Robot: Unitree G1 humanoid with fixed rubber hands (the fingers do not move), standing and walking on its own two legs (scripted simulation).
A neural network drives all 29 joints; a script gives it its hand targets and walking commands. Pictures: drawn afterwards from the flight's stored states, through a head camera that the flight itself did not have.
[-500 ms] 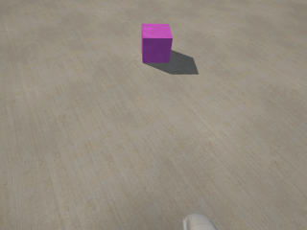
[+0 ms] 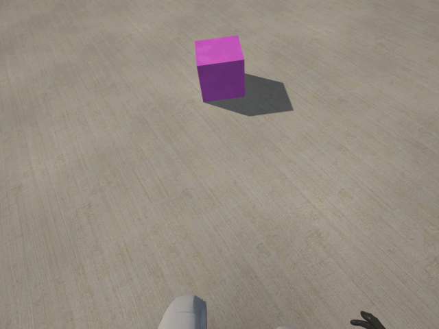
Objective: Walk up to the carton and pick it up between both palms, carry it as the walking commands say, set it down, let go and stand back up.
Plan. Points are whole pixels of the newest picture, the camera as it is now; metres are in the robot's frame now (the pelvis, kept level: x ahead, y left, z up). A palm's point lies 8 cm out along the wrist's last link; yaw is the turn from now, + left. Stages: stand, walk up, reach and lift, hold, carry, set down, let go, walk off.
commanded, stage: walk up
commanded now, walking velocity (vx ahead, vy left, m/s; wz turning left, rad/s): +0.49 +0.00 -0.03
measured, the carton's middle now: (220, 69) +1.68 +0.14 -0.63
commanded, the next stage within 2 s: none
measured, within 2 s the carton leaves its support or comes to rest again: neither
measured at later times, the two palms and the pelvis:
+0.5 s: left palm (104, 245) +0.29 +0.34 -0.15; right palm (325, 222) +0.34 -0.19 -0.12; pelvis +0.28 +0.09 -0.01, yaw -3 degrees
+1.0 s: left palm (153, 146) +0.59 +0.26 -0.13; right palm (332, 163) +0.53 -0.26 -0.16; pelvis +0.51 +0.01 -0.01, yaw -7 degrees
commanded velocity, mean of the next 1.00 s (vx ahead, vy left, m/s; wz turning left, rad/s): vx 0.49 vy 0.00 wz -0.12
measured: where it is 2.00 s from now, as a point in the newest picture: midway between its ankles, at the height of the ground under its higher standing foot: (240, 159)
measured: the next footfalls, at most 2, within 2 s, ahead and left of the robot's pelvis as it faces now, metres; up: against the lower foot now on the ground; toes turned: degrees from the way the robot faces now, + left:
left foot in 0.36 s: +0.37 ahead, +0.19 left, +0.00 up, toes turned +6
right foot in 0.88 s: +0.59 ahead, -0.09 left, +0.00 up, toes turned -14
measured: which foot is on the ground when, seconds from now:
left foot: up 0.00-0.34, down 0.36-0.88, up 0.90-1.00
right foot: down 0.00-0.36, up 0.38-0.86, down 0.88-1.00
